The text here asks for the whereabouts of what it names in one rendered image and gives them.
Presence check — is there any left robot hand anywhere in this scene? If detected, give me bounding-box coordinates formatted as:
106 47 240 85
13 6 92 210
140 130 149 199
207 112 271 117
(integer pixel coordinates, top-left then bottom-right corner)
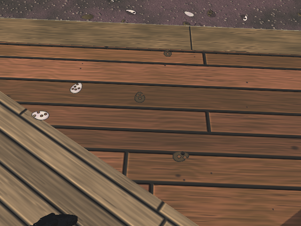
30 213 78 226

